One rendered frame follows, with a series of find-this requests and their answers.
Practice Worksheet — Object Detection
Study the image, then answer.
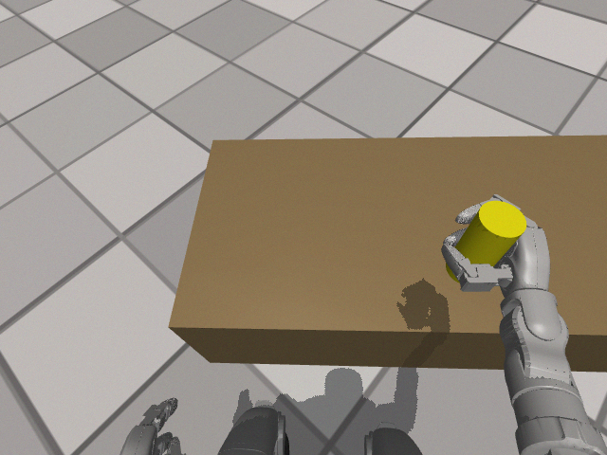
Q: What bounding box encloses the left robot hand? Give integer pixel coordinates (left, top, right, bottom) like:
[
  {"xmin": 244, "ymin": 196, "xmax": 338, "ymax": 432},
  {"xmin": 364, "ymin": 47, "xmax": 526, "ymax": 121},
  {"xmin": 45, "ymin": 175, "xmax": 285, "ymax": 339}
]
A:
[{"xmin": 120, "ymin": 398, "xmax": 186, "ymax": 455}]

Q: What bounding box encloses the right robot arm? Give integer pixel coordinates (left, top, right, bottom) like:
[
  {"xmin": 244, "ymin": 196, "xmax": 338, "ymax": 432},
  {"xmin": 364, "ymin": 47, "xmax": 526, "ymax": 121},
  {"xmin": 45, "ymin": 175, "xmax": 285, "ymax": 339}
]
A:
[{"xmin": 499, "ymin": 288, "xmax": 607, "ymax": 455}]

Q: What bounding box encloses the right robot hand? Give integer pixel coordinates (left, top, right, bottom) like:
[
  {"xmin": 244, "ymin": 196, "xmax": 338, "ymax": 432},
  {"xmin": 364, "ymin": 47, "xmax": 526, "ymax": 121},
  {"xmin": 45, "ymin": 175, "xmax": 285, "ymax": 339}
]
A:
[{"xmin": 441, "ymin": 194, "xmax": 550, "ymax": 297}]

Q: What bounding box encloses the can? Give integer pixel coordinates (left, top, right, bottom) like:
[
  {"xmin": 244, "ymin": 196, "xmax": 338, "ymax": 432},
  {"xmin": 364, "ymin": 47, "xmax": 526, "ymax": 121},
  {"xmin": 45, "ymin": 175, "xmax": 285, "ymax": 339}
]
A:
[{"xmin": 446, "ymin": 201, "xmax": 526, "ymax": 283}]

